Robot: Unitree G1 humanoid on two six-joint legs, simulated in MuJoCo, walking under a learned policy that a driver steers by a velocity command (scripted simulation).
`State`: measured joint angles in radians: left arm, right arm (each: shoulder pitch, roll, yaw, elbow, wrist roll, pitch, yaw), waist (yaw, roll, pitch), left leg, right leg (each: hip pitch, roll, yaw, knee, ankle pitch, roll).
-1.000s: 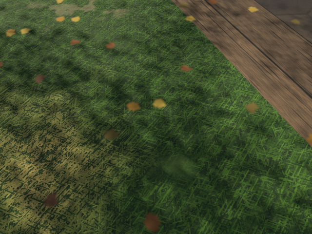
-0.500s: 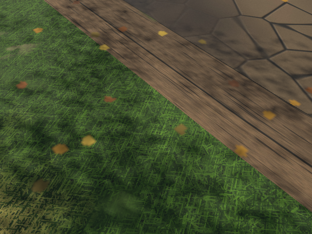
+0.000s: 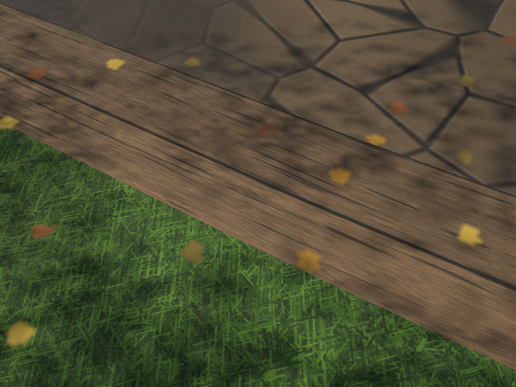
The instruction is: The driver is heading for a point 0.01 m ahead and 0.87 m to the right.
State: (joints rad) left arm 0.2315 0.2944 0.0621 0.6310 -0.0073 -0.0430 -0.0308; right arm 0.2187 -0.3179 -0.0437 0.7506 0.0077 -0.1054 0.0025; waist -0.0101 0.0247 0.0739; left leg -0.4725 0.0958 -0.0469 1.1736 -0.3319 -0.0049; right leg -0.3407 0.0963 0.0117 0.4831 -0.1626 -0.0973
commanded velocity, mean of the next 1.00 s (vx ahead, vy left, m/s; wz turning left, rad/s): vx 0.50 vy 0.00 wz -0.60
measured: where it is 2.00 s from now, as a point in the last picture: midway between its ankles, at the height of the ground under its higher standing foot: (434, 218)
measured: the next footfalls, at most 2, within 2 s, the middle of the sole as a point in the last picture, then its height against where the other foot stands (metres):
left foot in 0.34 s outside the picture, level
right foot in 0.86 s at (362, 332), level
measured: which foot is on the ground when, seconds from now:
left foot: up 0.00-0.32, down 0.34-0.84, up 0.86-1.00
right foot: down 0.00-0.34, up 0.36-0.84, down 0.86-1.00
